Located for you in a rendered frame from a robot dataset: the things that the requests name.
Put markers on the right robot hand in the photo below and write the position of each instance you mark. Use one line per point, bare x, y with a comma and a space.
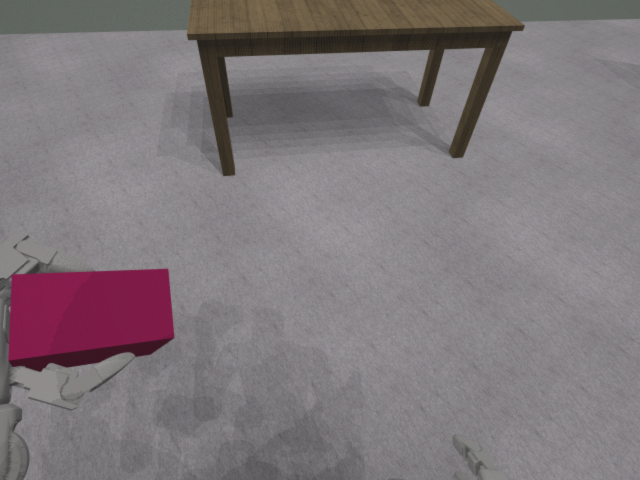
480, 461

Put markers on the table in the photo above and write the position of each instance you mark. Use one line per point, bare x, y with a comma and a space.
231, 28

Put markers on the robot left forearm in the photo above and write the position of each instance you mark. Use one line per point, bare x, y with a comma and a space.
14, 452

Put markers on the sponge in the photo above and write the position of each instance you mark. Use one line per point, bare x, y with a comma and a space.
79, 318

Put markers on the left robot hand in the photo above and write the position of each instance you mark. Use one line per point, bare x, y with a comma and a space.
54, 385

